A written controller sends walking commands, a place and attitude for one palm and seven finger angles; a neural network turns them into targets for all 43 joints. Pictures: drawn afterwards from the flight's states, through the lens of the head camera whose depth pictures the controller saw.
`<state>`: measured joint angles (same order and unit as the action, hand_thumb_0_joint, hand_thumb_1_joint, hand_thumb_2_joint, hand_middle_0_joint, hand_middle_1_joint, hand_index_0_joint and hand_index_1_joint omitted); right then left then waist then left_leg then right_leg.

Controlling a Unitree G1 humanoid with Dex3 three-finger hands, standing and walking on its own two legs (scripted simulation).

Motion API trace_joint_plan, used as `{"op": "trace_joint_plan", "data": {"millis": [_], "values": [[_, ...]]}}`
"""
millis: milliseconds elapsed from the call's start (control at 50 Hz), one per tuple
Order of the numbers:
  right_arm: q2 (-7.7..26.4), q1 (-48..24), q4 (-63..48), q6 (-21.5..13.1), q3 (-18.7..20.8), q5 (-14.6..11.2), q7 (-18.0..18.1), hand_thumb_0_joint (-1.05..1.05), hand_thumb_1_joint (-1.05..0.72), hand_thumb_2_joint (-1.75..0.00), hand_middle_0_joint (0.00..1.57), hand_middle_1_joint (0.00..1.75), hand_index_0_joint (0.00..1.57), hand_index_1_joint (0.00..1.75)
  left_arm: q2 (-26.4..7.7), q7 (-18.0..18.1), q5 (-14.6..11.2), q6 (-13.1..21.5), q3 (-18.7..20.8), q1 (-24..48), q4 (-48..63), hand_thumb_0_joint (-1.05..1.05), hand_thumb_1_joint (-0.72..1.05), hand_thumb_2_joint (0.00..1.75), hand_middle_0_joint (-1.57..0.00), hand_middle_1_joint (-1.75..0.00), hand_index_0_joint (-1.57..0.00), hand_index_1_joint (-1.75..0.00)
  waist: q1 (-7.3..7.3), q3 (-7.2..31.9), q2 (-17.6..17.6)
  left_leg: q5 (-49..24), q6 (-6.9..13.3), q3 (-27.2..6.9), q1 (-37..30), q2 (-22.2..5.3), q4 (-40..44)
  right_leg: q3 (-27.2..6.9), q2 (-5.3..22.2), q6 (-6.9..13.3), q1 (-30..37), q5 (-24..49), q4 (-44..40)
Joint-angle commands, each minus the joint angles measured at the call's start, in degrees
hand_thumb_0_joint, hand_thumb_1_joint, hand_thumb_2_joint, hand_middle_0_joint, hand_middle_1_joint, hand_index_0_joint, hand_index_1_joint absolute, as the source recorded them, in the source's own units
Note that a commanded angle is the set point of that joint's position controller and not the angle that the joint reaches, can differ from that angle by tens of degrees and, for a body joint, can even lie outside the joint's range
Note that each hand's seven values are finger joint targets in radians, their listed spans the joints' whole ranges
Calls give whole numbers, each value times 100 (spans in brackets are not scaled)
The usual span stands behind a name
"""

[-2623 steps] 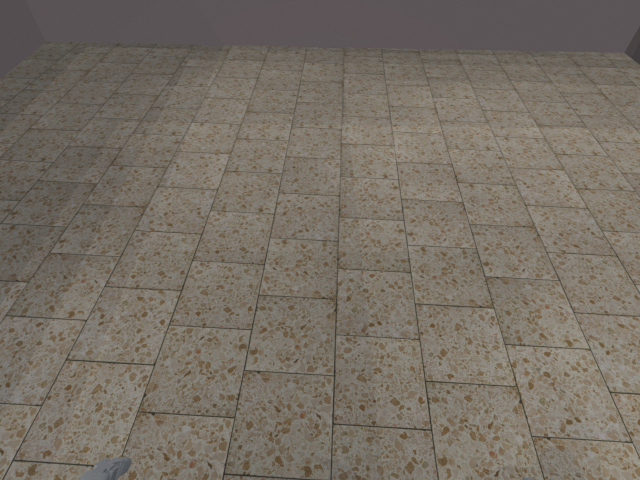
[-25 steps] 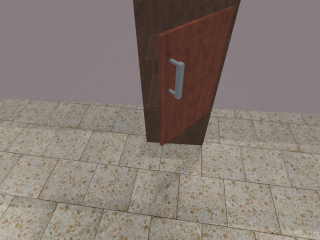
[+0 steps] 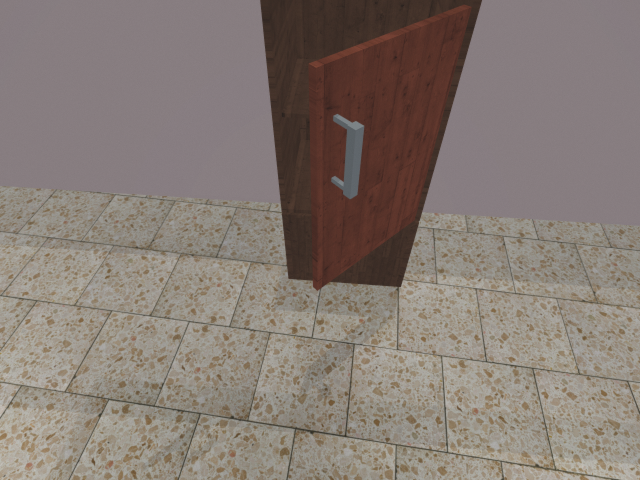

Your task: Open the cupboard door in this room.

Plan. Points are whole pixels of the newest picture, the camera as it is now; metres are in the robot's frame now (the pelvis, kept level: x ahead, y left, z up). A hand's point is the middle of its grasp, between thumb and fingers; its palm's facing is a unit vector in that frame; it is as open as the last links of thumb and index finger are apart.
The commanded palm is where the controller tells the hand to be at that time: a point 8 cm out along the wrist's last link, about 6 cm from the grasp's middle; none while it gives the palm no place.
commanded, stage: look to check the result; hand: left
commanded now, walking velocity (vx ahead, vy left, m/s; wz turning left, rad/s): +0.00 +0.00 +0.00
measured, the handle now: (345, 157) +0.64 -0.01 +0.04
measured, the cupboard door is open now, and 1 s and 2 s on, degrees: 46 46 46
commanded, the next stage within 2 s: walk to a spot facing it in 0.26 s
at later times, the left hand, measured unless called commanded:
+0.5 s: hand out of the picture +0.00 +0.16 -0.18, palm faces +0.04 -0.98 -0.17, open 7.4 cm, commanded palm none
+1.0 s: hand out of the picture +0.11 +0.14 -0.16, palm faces -0.18 -0.94 -0.31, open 7.4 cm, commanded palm none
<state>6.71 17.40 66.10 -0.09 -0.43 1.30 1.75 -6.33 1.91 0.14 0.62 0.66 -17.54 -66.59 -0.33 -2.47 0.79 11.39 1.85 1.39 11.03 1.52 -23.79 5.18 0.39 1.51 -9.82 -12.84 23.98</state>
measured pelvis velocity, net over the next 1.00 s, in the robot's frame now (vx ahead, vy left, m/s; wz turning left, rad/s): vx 0.01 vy -0.05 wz -0.28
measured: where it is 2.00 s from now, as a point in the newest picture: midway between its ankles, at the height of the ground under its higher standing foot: outside the picture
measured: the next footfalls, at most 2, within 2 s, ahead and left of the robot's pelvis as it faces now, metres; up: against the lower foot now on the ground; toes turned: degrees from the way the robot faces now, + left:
left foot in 1.44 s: +0.14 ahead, +0.08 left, +0.00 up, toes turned -32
right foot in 1.90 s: +0.01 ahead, -0.12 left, +0.00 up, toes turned -54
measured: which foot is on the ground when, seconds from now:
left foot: down 0.00-0.86, up 0.88-1.00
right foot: down 0.00-1.00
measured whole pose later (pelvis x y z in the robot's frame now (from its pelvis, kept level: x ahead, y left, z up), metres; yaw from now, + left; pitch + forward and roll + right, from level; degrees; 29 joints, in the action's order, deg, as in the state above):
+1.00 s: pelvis +0.01 -0.05 -0.01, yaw -16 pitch +1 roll +2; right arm 12.8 7.8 56.3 3.3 4.0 1.2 1.3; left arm -11.0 1.1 0.9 -1.0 5.0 -11.4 -55.5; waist 1.3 -6.3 1.6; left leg 24.8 -2.8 2.3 26.1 -2.5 -63.3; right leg -0.5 -3.0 4.9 -15.8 -16.2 31.0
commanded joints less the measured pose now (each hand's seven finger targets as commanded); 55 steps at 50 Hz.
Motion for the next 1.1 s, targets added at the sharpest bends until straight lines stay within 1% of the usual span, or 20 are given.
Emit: {"op": "trace_joint_plan", "data": {"millis": [0,360,520,580,620,640,680,700,720,760,800,820,840,860,880,900,940,980,1040,1080], "values": [[427,443,-50,-30,64,-19,54,0,-90,-90,20,30,20,30,-562,39,18,51,80,-406,99,0,90,90,-20,-30,-20,-30,-14,-259,-63,-314,37,-554,115,-582,492,-663,636,121,-109,55,-611],[538,299,-49,-60,70,-22,69,0,-90,-90,20,30,20,30,-612,28,24,65,85,-347,87,0,90,90,-20,-30,-20,-30,9,-278,-88,-530,33,-543,-2,-644,551,-642,625,103,40,331,-635],[753,203,-313,106,286,-22,150,0,-90,-90,20,30,20,30,-826,-41,84,-141,352,-53,425,0,90,90,-20,-30,-20,-30,-42,-276,-126,-105,33,-228,31,-907,55,-969,546,185,-548,509,-131],[916,103,-513,108,378,-6,169,0,-90,-90,20,30,20,30,-839,-93,101,-202,426,60,644,0,90,90,-20,-30,-20,-30,-36,-168,119,93,158,-415,-36,-1186,176,-962,355,146,-838,434,277],[1080,65,-637,94,443,-7,181,0,-90,-90,20,30,20,30,-812,-122,115,-213,456,99,783,0,90,90,-20,-30,-20,-30,-9,-4,364,90,334,-659,-145,-1517,311,-855,144,81,-992,314,758],[1151,77,-682,82,479,8,190,0,-90,-90,20,30,20,30,-800,-141,125,-232,474,158,854,0,90,90,-20,-30,-20,-30,-20,27,528,74,466,-848,-111,-1751,450,-758,44,43,-1050,54,1132],[1265,53,-787,47,522,37,186,0,-90,-90,20,30,20,30,-739,-185,139,-273,497,300,1018,0,90,90,-20,-30,-20,-30,-43,56,950,-402,782,-988,-212,-2217,693,-492,-42,-62,-1360,-1201,2139],[1275,30,-822,37,524,58,178,0,-90,-90,20,30,20,30,-736,-200,143,-288,504,390,1088,0,90,90,-20,-30,-20,-30,-52,31,1012,-786,890,-977,-262,-2318,685,-475,8,-92,-1480,-1545,2418],[1277,9,-877,30,514,58,175,0,-90,-90,20,30,20,30,-729,-211,142,-290,510,441,1147,0,90,90,-20,-30,-20,-30,-40,12,870,-982,927,-884,-205,-2389,607,-493,86,-96,-1454,-1644,2531],[1332,-223,-986,23,527,85,163,0,-90,-90,20,30,20,30,-696,-238,131,-266,505,355,1169,0,90,90,-20,-30,-20,-30,106,-21,604,-1667,735,-390,-20,-2222,193,-373,110,-107,-1056,-1346,1957],[1400,-450,-1108,60,550,41,138,0,-90,-90,20,30,20,30,-785,-237,130,-223,531,-89,1065,0,90,90,-20,-30,-20,-30,324,162,173,-1366,303,179,201,-1814,-652,-273,54,-93,-296,-77,723],[1224,-522,-1237,88,559,-29,111,0,-90,-90,20,30,20,30,-1141,-187,174,-161,599,-312,1039,0,90,90,-20,-30,-20,-30,418,235,-955,-250,-88,617,774,-1196,-1649,-1375,648,125,144,1085,-217],[860,-729,-1470,105,504,-61,59,0,-90,-90,20,30,20,30,-1771,-105,204,-137,713,-409,1058,0,90,90,-20,-30,-20,-30,497,105,-2359,2228,-421,874,2032,-376,-2974,-3220,1952,696,578,2446,-670],[1044,-844,-1481,185,522,-44,51,0,-90,-90,20,30,20,30,-1819,-72,116,-152,710,-489,1058,0,90,90,-20,-30,-20,-30,560,138,-1738,2414,-390,125,2105,-420,-3851,-3221,2097,1065,430,2243,-667],[1044,-967,-1448,227,549,-37,31,0,-90,-90,20,30,20,30,-1606,-26,115,-152,696,-215,1137,0,90,90,-20,-30,-20,-30,404,-41,-1409,1985,-374,-169,2266,-523,-4205,-3078,1755,1037,209,1675,-715],[1020,-1003,-1436,236,559,-38,13,0,-90,-90,20,30,20,30,-1520,-10,114,-163,681,108,1245,0,90,90,-20,-30,-20,-30,276,-105,-1170,1633,-407,-239,2395,-560,-4339,-2923,1528,979,187,1473,-645],[958,-965,-1429,229,538,-33,-21,0,-90,-90,20,30,20,30,-1437,4,91,-112,650,237,1353,0,90,90,-20,-30,-20,-30,196,177,-543,1137,-476,-287,2350,-582,-4349,-2524,1275,810,470,1955,-440],[910,-1017,-1478,241,522,-37,-16,0,-90,-90,20,30,20,30,-1451,6,84,-64,641,106,1375,0,90,90,-20,-30,-20,-30,208,416,-379,1017,-543,-294,2323,-528,-4195,-2415,1167,764,731,2531,-307],[965,-1148,-1561,270,528,-49,23,0,-90,-90,20,30,20,30,-1487,6,81,-65,649,-61,1372,0,90,90,-20,-30,-20,-30,267,534,-548,920,-589,-354,2435,-465,-4097,-2439,1040,544,1027,2952,-255],[1000,-1295,-1645,268,523,-49,42,0,-90,-90,20,30,20,30,-1474,-8,87,-76,656,-106,1407,0,90,90,-20,-30,-20,-30,291,493,-682,947,-604,-401,2483,-440,-4016,-2526,994,562,1019,3050,-241]]}}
